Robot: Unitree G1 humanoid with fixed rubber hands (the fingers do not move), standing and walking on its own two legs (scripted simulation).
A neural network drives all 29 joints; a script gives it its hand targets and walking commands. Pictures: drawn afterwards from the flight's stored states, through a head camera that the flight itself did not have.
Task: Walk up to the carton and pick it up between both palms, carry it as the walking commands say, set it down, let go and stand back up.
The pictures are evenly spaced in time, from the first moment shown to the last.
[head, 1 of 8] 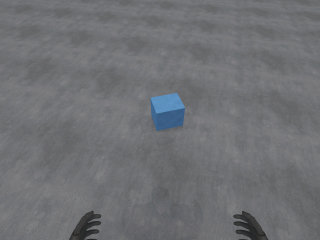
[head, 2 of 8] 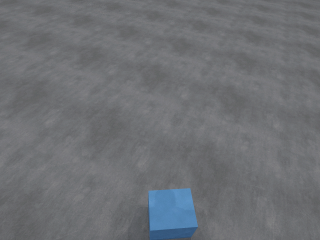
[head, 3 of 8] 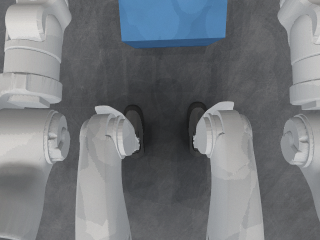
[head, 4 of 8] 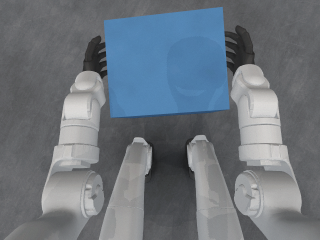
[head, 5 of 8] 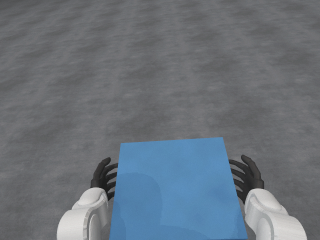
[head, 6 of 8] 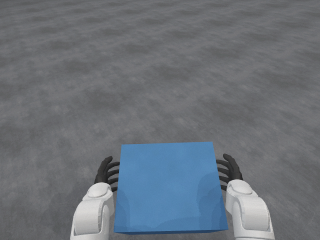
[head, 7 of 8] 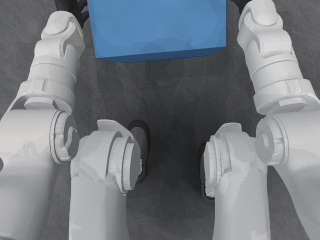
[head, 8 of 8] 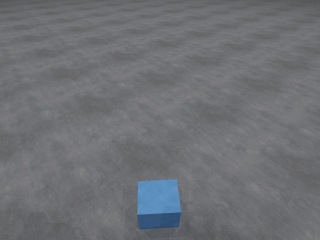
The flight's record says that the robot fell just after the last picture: no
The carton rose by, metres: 0.69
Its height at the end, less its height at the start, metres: +0.00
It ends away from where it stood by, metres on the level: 0.31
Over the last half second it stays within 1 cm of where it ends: yes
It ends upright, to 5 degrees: yes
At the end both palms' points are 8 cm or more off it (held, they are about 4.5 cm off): yes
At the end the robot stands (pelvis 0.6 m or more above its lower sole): yes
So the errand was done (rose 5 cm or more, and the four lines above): yes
